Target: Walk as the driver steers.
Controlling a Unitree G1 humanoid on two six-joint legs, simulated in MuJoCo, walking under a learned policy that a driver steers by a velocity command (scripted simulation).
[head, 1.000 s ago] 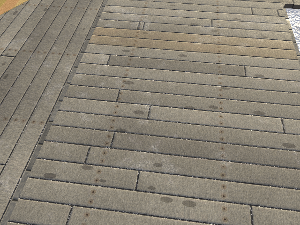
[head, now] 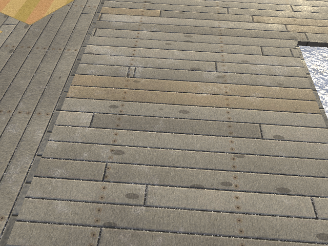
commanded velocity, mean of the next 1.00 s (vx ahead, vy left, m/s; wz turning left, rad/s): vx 0.01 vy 0.00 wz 0.00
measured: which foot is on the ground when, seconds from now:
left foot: down 0.00-1.00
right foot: down 0.00-1.00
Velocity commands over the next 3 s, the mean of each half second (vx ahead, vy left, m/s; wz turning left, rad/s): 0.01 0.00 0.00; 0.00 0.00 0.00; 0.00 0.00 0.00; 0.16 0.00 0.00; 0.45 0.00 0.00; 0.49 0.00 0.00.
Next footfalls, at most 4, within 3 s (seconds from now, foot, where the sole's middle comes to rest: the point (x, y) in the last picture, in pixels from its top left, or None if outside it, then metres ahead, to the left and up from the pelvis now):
2.42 left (140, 244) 0.53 0.11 -0.77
2.98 right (196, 178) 0.83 -0.14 -0.77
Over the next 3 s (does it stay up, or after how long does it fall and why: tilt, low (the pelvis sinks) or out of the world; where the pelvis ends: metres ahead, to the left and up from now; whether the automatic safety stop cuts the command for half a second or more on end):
stays up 0.67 -0.03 -0.02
